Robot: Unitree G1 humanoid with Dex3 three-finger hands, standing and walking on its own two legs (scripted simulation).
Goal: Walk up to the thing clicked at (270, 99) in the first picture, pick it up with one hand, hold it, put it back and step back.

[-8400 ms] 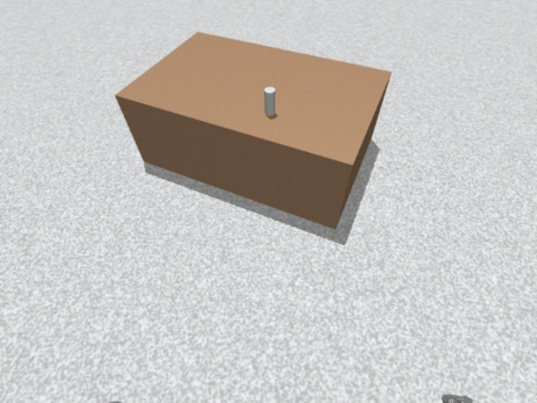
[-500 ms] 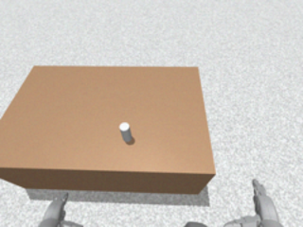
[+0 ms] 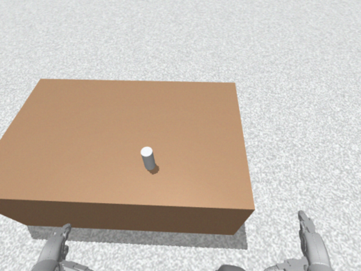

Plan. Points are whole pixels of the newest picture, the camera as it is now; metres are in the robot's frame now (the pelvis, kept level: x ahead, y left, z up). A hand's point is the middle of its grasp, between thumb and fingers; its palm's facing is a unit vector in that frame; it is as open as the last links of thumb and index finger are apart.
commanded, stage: go down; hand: left
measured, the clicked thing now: (148, 158) +0.52 +0.15 -0.28
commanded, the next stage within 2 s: approach in 1.56 s
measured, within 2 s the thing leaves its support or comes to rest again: neither
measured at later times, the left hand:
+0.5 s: hand (69, 178) +0.33 +0.29 -0.02, palm faces +0.07 -0.99 -0.12, open 17.6 cm
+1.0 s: hand (62, 148) +0.40 +0.32 +0.00, palm faces +0.08 -1.00 -0.05, open 17.5 cm
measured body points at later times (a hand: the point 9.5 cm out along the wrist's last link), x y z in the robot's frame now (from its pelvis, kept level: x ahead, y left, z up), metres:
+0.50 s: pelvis -0.03 +0.00 -0.01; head +0.03 +0.03 +0.44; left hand +0.32 +0.35 -0.01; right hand +0.11 -0.27 -0.06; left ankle -0.03 +0.09 -0.71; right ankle +0.01 -0.12 -0.71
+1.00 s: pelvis -0.03 +0.02 -0.03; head +0.06 +0.05 +0.41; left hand +0.39 +0.38 +0.01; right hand +0.11 -0.25 -0.08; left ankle -0.03 +0.10 -0.71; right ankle +0.01 -0.12 -0.71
